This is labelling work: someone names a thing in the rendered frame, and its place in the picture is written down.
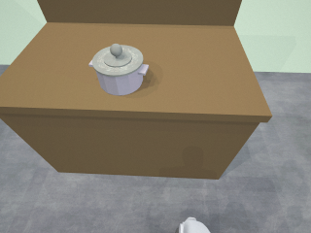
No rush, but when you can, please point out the pot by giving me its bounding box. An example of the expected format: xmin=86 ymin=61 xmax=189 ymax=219
xmin=88 ymin=60 xmax=149 ymax=96

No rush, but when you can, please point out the table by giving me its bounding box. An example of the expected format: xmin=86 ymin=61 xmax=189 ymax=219
xmin=0 ymin=0 xmax=273 ymax=180

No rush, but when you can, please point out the lid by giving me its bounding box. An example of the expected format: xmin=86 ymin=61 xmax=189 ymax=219
xmin=92 ymin=45 xmax=144 ymax=78

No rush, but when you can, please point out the knob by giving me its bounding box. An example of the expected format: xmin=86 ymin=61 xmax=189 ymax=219
xmin=110 ymin=44 xmax=122 ymax=57

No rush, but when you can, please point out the robot right shin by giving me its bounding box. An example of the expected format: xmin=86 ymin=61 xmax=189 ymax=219
xmin=186 ymin=217 xmax=196 ymax=221

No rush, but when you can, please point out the robot right thigh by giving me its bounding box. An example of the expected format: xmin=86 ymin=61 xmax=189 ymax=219
xmin=179 ymin=219 xmax=210 ymax=233

